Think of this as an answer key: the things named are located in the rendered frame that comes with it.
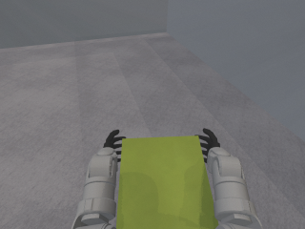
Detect robot left forearm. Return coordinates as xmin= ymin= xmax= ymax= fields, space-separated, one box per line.
xmin=71 ymin=147 xmax=118 ymax=229

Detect robot right forearm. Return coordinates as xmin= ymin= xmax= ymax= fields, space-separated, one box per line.
xmin=207 ymin=147 xmax=264 ymax=229

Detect right robot hand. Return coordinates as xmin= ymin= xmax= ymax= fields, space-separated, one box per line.
xmin=194 ymin=128 xmax=220 ymax=163

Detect left robot hand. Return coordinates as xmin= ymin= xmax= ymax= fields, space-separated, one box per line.
xmin=103 ymin=130 xmax=126 ymax=162

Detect carton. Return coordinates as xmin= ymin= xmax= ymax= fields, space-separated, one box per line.
xmin=116 ymin=135 xmax=219 ymax=229

